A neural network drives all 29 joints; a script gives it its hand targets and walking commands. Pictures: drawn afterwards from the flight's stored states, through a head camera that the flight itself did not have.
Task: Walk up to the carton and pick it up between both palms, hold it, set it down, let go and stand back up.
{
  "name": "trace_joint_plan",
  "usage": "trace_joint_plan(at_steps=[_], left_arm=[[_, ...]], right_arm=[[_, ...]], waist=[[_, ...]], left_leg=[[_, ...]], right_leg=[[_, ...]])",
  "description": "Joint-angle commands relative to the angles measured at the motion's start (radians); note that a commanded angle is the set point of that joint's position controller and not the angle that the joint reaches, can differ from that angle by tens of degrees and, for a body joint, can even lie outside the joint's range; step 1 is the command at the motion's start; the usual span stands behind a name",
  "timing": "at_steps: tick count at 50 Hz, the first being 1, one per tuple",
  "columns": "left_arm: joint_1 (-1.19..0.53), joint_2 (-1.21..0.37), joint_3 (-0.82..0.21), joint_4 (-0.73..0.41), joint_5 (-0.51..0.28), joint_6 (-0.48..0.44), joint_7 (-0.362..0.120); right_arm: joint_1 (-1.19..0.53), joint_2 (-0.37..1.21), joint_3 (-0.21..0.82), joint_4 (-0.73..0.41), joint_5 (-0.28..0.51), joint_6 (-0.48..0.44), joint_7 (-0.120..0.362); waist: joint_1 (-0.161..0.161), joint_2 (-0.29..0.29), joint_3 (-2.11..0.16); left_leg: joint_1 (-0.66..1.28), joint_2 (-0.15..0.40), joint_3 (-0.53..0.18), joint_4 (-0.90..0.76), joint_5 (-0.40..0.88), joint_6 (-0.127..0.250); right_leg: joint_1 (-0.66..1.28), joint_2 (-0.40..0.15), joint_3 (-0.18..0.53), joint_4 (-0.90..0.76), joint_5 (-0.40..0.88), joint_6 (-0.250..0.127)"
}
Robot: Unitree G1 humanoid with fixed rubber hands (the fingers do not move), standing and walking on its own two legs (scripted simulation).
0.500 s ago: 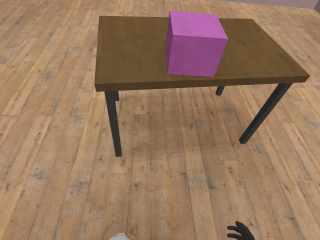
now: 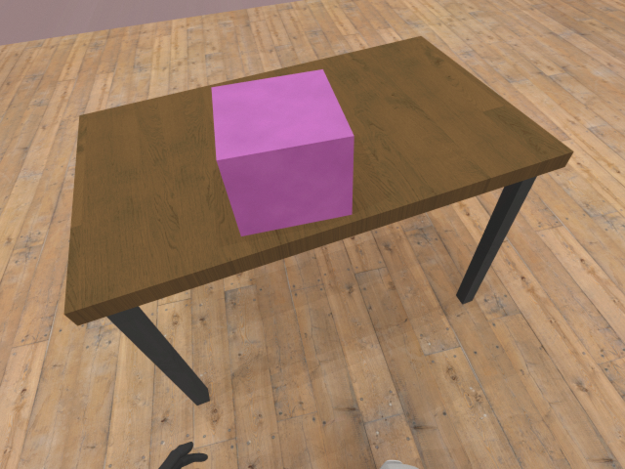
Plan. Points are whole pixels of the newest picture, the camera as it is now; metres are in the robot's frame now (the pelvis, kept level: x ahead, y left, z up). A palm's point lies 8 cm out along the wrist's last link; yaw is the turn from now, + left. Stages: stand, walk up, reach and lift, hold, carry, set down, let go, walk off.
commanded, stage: walk up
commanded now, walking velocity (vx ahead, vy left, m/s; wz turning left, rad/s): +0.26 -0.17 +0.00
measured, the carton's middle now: (282, 151) +0.67 +0.02 +0.01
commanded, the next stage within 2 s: none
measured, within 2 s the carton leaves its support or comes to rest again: neither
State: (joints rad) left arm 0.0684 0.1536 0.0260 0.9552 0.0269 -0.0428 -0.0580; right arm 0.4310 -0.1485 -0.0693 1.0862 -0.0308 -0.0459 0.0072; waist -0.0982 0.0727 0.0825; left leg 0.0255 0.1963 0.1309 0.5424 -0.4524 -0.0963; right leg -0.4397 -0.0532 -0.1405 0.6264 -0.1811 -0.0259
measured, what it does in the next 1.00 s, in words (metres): walks ahead: left foot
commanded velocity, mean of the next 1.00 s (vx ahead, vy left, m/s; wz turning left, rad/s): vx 0.07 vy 0.00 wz -0.01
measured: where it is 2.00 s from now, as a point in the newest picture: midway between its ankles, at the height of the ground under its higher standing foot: outside the picture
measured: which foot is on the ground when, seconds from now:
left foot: down 0.00-0.00, up 0.02-0.52, down 0.54-1.00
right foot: down 0.00-1.00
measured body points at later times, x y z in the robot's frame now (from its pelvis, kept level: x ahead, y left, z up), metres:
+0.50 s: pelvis +0.13 -0.03 +0.02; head +0.16 -0.04 +0.47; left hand +0.07 +0.17 -0.13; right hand +0.27 -0.24 -0.13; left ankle +0.20 +0.10 -0.70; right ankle +0.09 -0.11 -0.72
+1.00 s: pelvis +0.15 +0.01 +0.03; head +0.15 +0.01 +0.48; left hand +0.13 +0.23 -0.14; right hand +0.14 -0.20 -0.14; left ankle +0.20 +0.09 -0.72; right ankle +0.10 -0.12 -0.72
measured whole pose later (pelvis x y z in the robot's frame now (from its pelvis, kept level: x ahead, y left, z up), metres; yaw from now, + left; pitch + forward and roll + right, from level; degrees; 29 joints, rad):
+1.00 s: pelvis +0.15 +0.01 +0.03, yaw +0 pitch -2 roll +0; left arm 0.30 0.13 0.02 1.17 0.01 0.00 0.05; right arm 0.27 -0.12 -0.03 1.15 -0.01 0.01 -0.03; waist -0.02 0.00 0.02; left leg -0.21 -0.03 0.12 0.35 -0.12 0.07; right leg -0.06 -0.05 -0.08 0.38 -0.28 0.02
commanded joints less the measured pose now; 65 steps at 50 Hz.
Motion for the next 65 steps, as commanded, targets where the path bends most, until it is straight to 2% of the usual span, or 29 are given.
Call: trace_joint_plan(at_steps=[1,2,3,6,9,12,13,14,16,17,18,19,22,24,26,28,29,30,35,42,49,50,51,53,55,57,62,63,65], left_arm=[[0.369,0.255,0.086,0.073,-0.034,0.002,0.073],[0.362,0.237,0.061,0.062,-0.007,-0.027,0.057],[0.323,0.218,0.049,0.057,0.006,-0.046,0.063],[0.265,0.135,0.035,0.08,-0.008,-0.059,0.063],[0.314,0.078,0.012,0.114,-0.031,-0.069,0.066],[0.326,0.129,0.02,0.125,-0.02,-0.068,0.075],[0.353,0.177,0.036,0.106,-0.002,-0.068,0.079],[0.363,0.207,0.044,0.11,-0.006,-0.068,0.084],[0.388,0.19,0.04,0.115,0.0,-0.063,0.083],[0.389,0.112,0.016,0.144,-0.018,-0.053,0.084],[0.239,-0.005,-0.03,0.106,-0.013,-0.042,0.097],[0.279,0.044,-0.016,0.118,-0.008,-0.041,0.094],[0.362,0.124,0.004,0.148,0.005,-0.027,0.092],[0.352,0.122,0.011,0.144,-0.003,-0.018,0.088],[0.345,0.092,0.01,0.152,-0.019,-0.006,0.088],[0.433,0.019,-0.002,0.162,-0.029,0.009,0.095],[0.506,-0.04,-0.013,0.19,-0.044,0.03,0.098],[0.466,-0.004,-0.007,0.187,-0.033,0.044,0.107],[0.353,0.019,0.004,0.176,-0.006,0.058,0.091],[0.313,0.034,0.003,0.2,-0.014,0.041,0.103],[0.319,0.026,-0.003,0.21,-0.014,0.039,0.106],[0.267,0.23,0.071,0.201,-0.024,0.073,0.115],[0.297,0.197,0.071,0.183,-0.02,0.094,0.112],[0.299,0.141,0.065,0.162,-0.011,0.12,0.101],[0.237,0.088,0.059,0.127,0.002,0.12,0.081],[0.251,0.067,0.053,0.103,0.034,0.108,0.06],[0.286,0.09,0.053,0.074,0.012,0.101,0.055],[0.326,0.039,0.031,0.073,-0.022,0.078,0.054],[0.35,0.07,0.037,0.095,-0.036,0.06,0.074]], right_arm=[[0.07,-0.152,-0.031,-0.084,0.018,0.021,-0.028],[0.062,-0.149,-0.038,-0.05,0.026,0.021,-0.02],[0.019,-0.072,-0.024,-0.047,0.03,0.02,-0.014],[-0.068,-0.012,-0.005,-0.071,0.014,0.023,-0.008],[-0.143,-0.043,-0.014,-0.097,-0.003,0.041,-0.008],[-0.201,-0.049,-0.006,-0.119,-0.005,0.062,-0.009],[-0.183,-0.117,-0.026,-0.089,-0.011,0.084,-0.015],[-0.182,-0.107,-0.022,-0.092,-0.009,0.094,-0.016],[-0.239,-0.111,-0.02,-0.114,0.005,0.097,-0.013],[-0.314,-0.05,0.005,-0.167,0.009,0.075,0.003],[-0.337,-0.044,0.01,-0.151,0.049,0.076,-0.006],[-0.341,-0.055,0.011,-0.154,0.05,0.064,-0.012],[-0.287,-0.069,0.016,-0.113,0.031,0.065,-0.038],[-0.238,-0.085,0.018,-0.095,0.032,0.055,-0.049],[-0.193,-0.102,0.017,-0.076,0.025,0.03,-0.051],[-0.138,-0.182,0.005,-0.059,0.011,0.009,-0.05],[-0.195,-0.173,0.015,-0.064,0.03,0.023,-0.055],[-0.254,-0.146,0.018,-0.063,0.028,0.036,-0.054],[-0.258,-0.042,0.037,-0.045,0.035,0.051,-0.058],[-0.165,-0.079,0.021,0.003,0.025,0.04,-0.048],[-0.132,-0.076,0.024,0.027,0.02,0.041,-0.039],[-0.115,-0.216,-0.02,-0.038,-0.016,0.04,-0.059],[0.005,-0.263,-0.026,-0.003,-0.014,0.042,-0.074],[0.046,-0.253,-0.031,0.012,0.003,0.049,-0.093],[-0.043,-0.251,-0.049,-0.027,0.0,0.056,-0.098],[-0.122,-0.21,-0.042,-0.033,-0.01,0.074,-0.094],[-0.271,-0.184,-0.037,-0.076,-0.016,0.077,-0.075],[-0.278,-0.112,-0.01,-0.048,0.019,0.083,-0.07],[-0.247,-0.153,-0.027,-0.043,0.013,0.101,-0.059]], waist=[[0.19,-0.443,-0.288],[0.163,-0.202,-0.244],[0.138,-0.132,-0.191],[0.098,-0.177,-0.129],[0.095,-0.217,-0.127],[0.075,-0.181,-0.092],[0.099,-0.044,-0.055],[0.083,-0.029,-0.067],[0.096,-0.051,-0.051],[0.084,-0.216,-0.067],[0.048,-0.198,0.024],[0.072,-0.263,0.002],[0.105,-0.288,-0.048],[0.106,-0.3,-0.095],[0.073,-0.199,-0.124],[0.115,0.019,-0.221],[0.133,0.146,-0.214],[0.137,0.201,-0.152],[0.138,0.112,-0.017],[0.101,-0.108,-0.025],[0.092,-0.107,0.02],[0.011,-0.215,0.134],[-0.001,-0.024,0.001],[0.02,-0.016,-0.1],[0.02,0.03,-0.159],[0.079,0.104,-0.187],[0.113,0.196,-0.153],[0.156,0.29,-0.188],[0.137,0.234,-0.166]], left_leg=[[-0.558,-0.112,-0.008,0.78,-0.184,0.065],[-0.513,-0.11,-0.119,0.763,-0.103,0.064],[-0.483,-0.085,-0.149,0.746,-0.033,0.059],[-0.499,-0.065,-0.152,0.626,0.089,0.077],[-0.485,-0.08,-0.12,0.555,0.127,0.067],[-0.516,-0.072,-0.104,0.489,0.131,0.06],[-0.621,-0.078,-0.11,0.552,0.155,0.044],[-0.649,-0.07,-0.15,0.547,0.176,0.047],[-0.65,-0.058,-0.177,0.506,0.203,0.048],[-0.541,-0.037,-0.146,0.396,0.19,0.055],[-0.391,-0.105,-0.149,0.27,0.228,0.089],[-0.407,-0.166,-0.088,0.211,0.241,0.101],[-0.408,-0.196,-0.031,0.128,0.233,0.119],[-0.344,-0.177,-0.042,0.044,0.247,0.128],[-0.172,-0.131,-0.083,-0.183,0.537,0.133],[0.048,0.103,-0.282,-0.102,1.07,0.183],[-0.045,0.161,-0.333,-0.144,0.968,0.295],[-0.163,0.134,-0.364,-0.208,0.756,0.303],[-0.309,-0.031,-0.248,-0.337,0.233,0.15],[-0.193,-0.064,-0.217,-0.299,0.268,0.144],[-0.226,-0.081,-0.202,-0.307,0.223,0.141],[-0.164,0.14,-0.36,-0.208,0.714,0.175],[-0.042,0.291,-0.519,-0.194,1.069,0.282],[-0.114,0.385,-0.532,-0.204,0.996,0.385],[-0.214,0.275,-0.413,-0.261,0.579,0.355],[-0.329,0.151,-0.338,-0.352,-0.044,0.239],[-0.345,0.112,-0.249,-0.328,0.08,0.228],[-0.353,-0.045,-0.156,-0.312,0.078,0.238],[-0.372,-0.071,-0.143,-0.273,0.06,0.226]], right_leg=[[0.562,-0.349,0.493,-0.334,0.399,-0.207],[0.501,-0.392,0.544,-0.336,0.636,-0.131],[0.433,-0.355,0.414,-0.284,0.845,-0.09],[0.409,-0.253,0.25,-0.273,0.753,-0.026],[0.384,-0.247,0.282,-0.338,0.701,-0.083],[0.347,-0.284,0.287,-0.386,0.596,-0.145],[0.412,-0.404,0.4,-0.369,0.706,-0.16],[0.441,-0.433,0.38,-0.364,0.737,-0.154],[0.409,-0.408,0.345,-0.394,0.605,-0.146],[0.321,-0.263,0.221,-0.455,0.303,-0.13],[0.171,-0.139,0.091,-0.347,0.736,-0.101],[0.243,-0.092,0.06,-0.309,0.881,-0.092],[0.387,-0.131,0.07,-0.245,0.941,-0.127],[0.402,-0.151,0.09,-0.202,0.837,-0.139],[0.336,-0.116,0.091,-0.136,0.572,-0.078],[0.176,-0.011,0.053,-0.024,-0.146,-0.018],[0.22,0.015,0.072,-0.042,-0.309,-0.003],[0.273,0.005,0.091,-0.116,-0.271,0.0],[0.322,-0.015,0.117,-0.255,-0.082,0.012],[0.29,-0.044,0.123,-0.335,-0.074,0.013],[0.26,-0.054,0.126,-0.345,-0.114,0.008],[0.043,-0.011,0.035,-0.073,-0.102,0.062],[-0.031,0.023,0.045,0.15,-0.434,0.075],[0.01,0.0,0.136,0.425,-0.488,0.067],[0.023,0.009,0.207,0.547,-0.404,0.063],[0.044,-0.008,0.223,0.51,-0.24,0.056],[0.064,-0.007,0.151,0.263,-0.249,0.097],[0.16,0.006,0.156,0.051,-0.301,0.069],[0.265,0.064,0.073,-0.154,-0.182,0.062]])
